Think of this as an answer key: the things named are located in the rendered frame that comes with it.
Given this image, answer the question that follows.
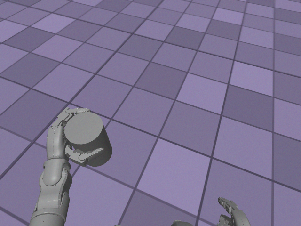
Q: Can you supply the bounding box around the can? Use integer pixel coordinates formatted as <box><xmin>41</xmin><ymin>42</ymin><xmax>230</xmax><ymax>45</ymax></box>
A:
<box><xmin>64</xmin><ymin>112</ymin><xmax>112</xmax><ymax>167</ymax></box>

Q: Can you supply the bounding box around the right robot hand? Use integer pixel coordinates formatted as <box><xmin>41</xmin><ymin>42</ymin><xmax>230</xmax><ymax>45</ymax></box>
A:
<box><xmin>217</xmin><ymin>197</ymin><xmax>251</xmax><ymax>226</ymax></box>

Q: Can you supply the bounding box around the left robot hand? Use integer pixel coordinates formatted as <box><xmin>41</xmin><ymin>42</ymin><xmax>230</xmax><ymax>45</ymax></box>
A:
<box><xmin>46</xmin><ymin>107</ymin><xmax>105</xmax><ymax>167</ymax></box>

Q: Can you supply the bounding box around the left robot arm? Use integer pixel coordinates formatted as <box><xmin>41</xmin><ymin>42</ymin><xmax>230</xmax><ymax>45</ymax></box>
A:
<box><xmin>29</xmin><ymin>158</ymin><xmax>72</xmax><ymax>226</ymax></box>

